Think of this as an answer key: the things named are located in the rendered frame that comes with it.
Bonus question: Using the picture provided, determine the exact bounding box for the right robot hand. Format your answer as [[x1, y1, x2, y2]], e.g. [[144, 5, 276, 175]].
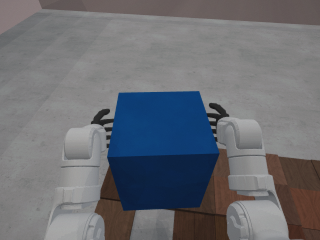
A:
[[206, 103, 230, 142]]

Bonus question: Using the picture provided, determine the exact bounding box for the carton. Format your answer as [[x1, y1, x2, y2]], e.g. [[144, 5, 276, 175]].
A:
[[107, 91, 220, 211]]

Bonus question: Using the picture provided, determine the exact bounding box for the robot left upper arm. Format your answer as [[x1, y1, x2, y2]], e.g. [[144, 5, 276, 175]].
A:
[[45, 212, 105, 240]]

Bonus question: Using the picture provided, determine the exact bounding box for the robot right upper arm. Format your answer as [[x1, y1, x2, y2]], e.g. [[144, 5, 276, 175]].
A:
[[226, 200, 303, 240]]

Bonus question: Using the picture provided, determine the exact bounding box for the robot left forearm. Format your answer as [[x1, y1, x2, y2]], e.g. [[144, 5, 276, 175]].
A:
[[44, 124, 107, 240]]

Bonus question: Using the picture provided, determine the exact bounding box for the robot right forearm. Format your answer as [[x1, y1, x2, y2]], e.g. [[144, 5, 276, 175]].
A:
[[216, 117, 289, 235]]

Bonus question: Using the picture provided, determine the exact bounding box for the left robot hand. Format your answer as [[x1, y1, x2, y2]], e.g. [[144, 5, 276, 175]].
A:
[[91, 108, 114, 148]]

